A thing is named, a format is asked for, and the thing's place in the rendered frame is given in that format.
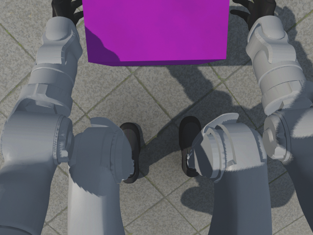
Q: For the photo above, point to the left robot forearm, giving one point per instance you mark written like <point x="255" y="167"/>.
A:
<point x="53" y="75"/>

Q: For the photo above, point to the left robot upper arm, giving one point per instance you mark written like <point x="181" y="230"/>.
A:
<point x="33" y="145"/>

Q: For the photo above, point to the left robot hand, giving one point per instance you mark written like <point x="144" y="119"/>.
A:
<point x="66" y="8"/>

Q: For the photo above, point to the right robot upper arm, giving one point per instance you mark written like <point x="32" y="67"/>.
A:
<point x="288" y="137"/>

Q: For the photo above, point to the right robot forearm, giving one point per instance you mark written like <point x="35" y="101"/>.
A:
<point x="274" y="63"/>

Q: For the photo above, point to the robot left foot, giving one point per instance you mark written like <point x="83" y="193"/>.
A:
<point x="132" y="133"/>

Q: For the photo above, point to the right robot thigh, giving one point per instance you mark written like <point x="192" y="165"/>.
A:
<point x="229" y="154"/>

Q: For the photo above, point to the carton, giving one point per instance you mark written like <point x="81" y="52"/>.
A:
<point x="155" y="32"/>

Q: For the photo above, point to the right robot hand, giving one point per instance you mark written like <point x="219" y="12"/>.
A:
<point x="257" y="9"/>

